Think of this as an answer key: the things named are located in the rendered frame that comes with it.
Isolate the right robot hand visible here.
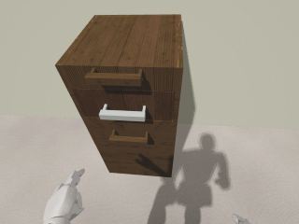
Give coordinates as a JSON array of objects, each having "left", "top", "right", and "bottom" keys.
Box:
[{"left": 232, "top": 214, "right": 250, "bottom": 224}]

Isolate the cabinet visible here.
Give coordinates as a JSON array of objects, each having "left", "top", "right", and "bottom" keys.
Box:
[{"left": 55, "top": 14, "right": 184, "bottom": 177}]

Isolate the handle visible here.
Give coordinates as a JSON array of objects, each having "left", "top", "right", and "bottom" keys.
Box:
[
  {"left": 99, "top": 104, "right": 146, "bottom": 122},
  {"left": 84, "top": 72, "right": 142, "bottom": 87},
  {"left": 108, "top": 135, "right": 149, "bottom": 146}
]

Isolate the drawer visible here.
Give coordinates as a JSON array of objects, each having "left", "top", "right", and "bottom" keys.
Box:
[{"left": 73, "top": 88, "right": 174, "bottom": 121}]

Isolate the left robot hand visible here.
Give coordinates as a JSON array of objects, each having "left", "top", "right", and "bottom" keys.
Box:
[{"left": 43, "top": 168, "right": 85, "bottom": 222}]

